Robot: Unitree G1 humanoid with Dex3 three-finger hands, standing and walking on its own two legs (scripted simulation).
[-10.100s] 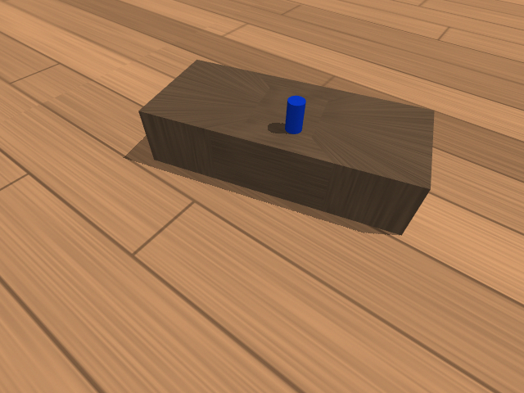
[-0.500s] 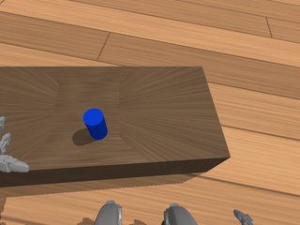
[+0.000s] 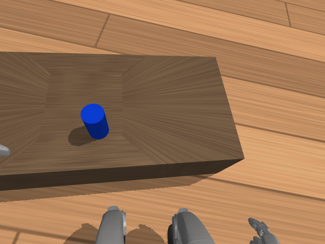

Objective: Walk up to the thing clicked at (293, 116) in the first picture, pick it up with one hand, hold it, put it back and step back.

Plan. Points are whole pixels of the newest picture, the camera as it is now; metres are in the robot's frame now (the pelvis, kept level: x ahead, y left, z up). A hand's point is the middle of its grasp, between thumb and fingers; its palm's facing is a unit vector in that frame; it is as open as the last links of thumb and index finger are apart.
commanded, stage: go down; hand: left
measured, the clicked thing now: (96, 122) +0.53 +0.20 -0.28
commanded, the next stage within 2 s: none
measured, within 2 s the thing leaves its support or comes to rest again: neither
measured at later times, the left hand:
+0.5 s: hand out of the picture +0.42 +0.38 +0.00, palm faces +0.21 -0.98 -0.07, open 17.2 cm
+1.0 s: hand out of the picture +0.44 +0.39 +0.01, palm faces +0.21 -0.98 -0.05, open 17.2 cm
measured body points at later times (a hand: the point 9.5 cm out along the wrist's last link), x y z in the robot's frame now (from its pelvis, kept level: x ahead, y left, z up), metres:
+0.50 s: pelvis +0.00 +0.00 -0.02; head +0.16 +0.05 +0.40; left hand +0.40 +0.43 +0.01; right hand +0.07 -0.27 -0.12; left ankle +0.03 +0.13 -0.65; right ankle +0.01 -0.16 -0.65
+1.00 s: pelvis -0.01 +0.01 -0.03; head +0.17 +0.06 +0.38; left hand +0.42 +0.44 +0.01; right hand +0.05 -0.26 -0.13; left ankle +0.03 +0.13 -0.65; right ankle +0.01 -0.16 -0.65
